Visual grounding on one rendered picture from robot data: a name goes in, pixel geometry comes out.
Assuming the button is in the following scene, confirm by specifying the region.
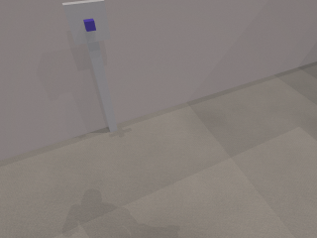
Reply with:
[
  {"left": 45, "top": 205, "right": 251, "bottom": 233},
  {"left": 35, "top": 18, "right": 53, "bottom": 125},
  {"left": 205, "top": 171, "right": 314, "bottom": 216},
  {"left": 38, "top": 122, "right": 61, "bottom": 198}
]
[{"left": 83, "top": 18, "right": 96, "bottom": 32}]

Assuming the panel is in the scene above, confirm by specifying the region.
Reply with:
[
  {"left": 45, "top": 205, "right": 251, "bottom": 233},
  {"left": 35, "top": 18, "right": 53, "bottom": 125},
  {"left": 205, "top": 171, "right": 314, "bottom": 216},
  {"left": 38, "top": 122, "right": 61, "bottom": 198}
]
[{"left": 62, "top": 0, "right": 118, "bottom": 133}]

